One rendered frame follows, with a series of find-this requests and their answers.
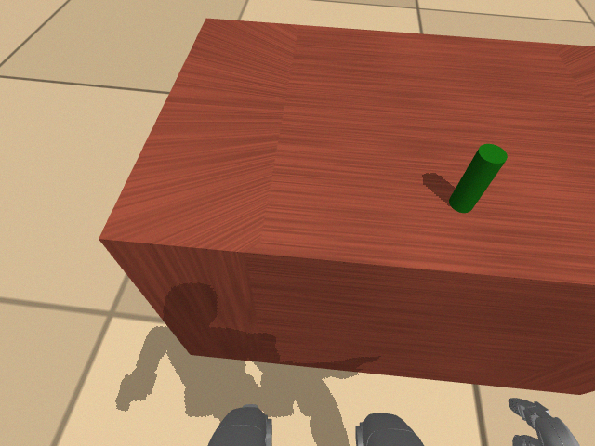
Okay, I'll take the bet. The right robot hand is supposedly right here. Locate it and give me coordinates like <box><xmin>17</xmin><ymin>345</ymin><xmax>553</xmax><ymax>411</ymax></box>
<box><xmin>509</xmin><ymin>398</ymin><xmax>580</xmax><ymax>446</ymax></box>

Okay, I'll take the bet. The can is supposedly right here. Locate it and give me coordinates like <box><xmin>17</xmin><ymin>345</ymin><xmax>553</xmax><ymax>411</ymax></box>
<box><xmin>449</xmin><ymin>144</ymin><xmax>508</xmax><ymax>213</ymax></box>

